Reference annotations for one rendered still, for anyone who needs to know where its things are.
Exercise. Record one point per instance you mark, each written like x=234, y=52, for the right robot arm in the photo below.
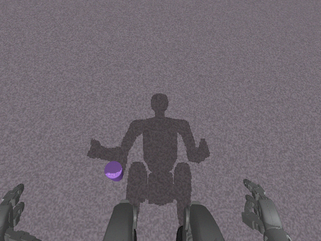
x=275, y=234

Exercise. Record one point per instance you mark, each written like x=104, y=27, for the left robot hand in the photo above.
x=10, y=217

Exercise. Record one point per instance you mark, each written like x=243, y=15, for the cup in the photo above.
x=113, y=170

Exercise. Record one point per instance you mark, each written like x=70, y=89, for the right robot hand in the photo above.
x=266, y=215

